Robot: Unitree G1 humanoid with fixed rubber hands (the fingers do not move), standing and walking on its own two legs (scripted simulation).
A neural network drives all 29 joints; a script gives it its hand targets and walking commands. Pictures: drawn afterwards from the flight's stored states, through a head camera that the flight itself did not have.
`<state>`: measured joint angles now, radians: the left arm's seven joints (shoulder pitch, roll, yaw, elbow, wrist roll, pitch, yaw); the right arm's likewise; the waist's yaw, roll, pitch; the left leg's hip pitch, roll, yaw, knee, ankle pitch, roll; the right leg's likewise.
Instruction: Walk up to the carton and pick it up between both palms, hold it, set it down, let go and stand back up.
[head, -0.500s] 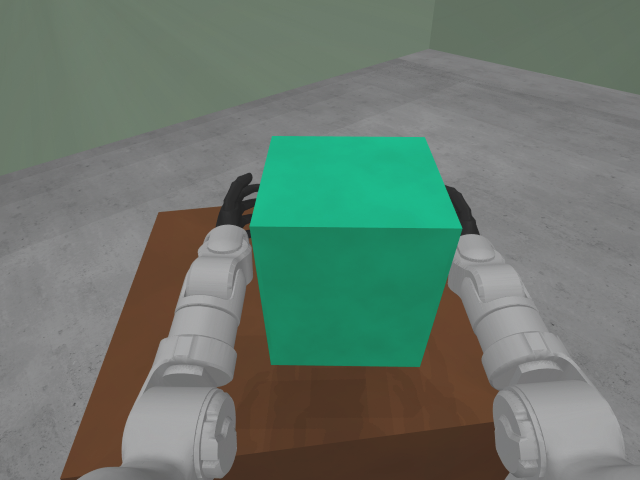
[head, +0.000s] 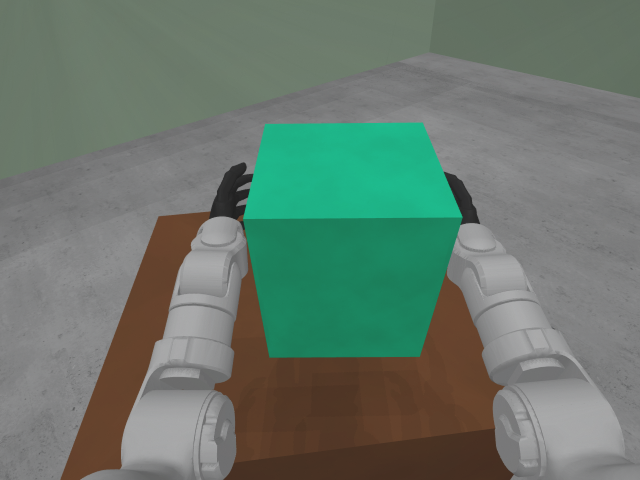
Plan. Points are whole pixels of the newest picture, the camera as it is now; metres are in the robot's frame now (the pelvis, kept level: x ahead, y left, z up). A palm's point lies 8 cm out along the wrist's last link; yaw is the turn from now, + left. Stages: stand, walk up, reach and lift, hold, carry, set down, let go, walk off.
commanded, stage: hold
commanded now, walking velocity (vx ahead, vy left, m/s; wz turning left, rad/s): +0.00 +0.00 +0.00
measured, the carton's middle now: (344, 243) +0.39 +0.00 +0.14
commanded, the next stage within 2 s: none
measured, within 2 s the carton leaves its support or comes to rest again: neither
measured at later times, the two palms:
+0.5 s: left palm (217, 218) +0.36 +0.15 +0.21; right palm (463, 232) +0.36 -0.14 +0.18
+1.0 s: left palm (216, 214) +0.37 +0.16 +0.21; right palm (461, 219) +0.37 -0.14 +0.19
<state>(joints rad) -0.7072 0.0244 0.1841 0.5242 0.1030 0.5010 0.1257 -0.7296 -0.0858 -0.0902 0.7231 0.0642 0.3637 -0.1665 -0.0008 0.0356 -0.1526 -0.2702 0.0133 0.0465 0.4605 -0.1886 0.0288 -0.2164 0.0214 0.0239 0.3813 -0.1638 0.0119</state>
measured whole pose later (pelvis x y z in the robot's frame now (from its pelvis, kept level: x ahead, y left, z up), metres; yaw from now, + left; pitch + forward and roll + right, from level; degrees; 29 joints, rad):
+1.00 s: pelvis +0.00 +0.00 +0.00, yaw +0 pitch -2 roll -2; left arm -0.72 0.02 0.22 0.44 0.16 0.59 0.07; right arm -0.73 -0.08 -0.08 0.63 0.07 0.44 -0.19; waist 0.00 0.03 -0.13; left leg -0.22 0.01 0.05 0.44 -0.18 0.03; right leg -0.16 0.02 0.02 0.35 -0.15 0.01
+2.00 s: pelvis -0.01 +0.00 +0.00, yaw +0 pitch -3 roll -2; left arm -0.71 0.02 0.22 0.44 0.16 0.61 0.07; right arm -0.73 -0.08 -0.08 0.63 0.07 0.44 -0.19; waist 0.00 0.03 -0.12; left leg -0.21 0.01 0.05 0.44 -0.18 0.03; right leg -0.15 0.02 0.02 0.35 -0.15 0.01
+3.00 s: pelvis -0.01 +0.00 +0.00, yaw +0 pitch -3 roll -2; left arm -0.71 0.02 0.22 0.44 0.16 0.62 0.06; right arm -0.73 -0.08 -0.08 0.63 0.07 0.44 -0.19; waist 0.00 0.03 -0.12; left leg -0.21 0.01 0.05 0.44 -0.18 0.03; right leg -0.15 0.02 0.02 0.35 -0.15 0.01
